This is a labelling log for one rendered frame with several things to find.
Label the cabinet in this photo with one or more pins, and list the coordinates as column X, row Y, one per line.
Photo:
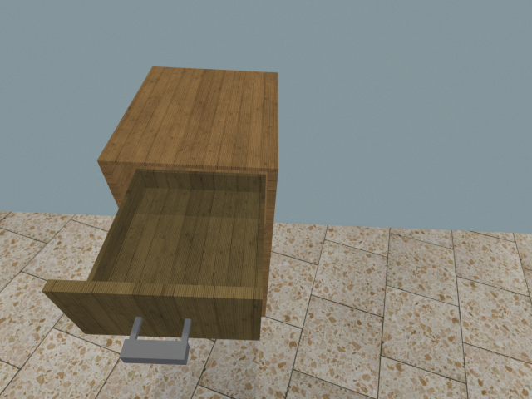
column 200, row 120

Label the handle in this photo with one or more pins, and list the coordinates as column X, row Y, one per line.
column 156, row 351

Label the drawer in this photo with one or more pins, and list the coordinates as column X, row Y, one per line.
column 183, row 244

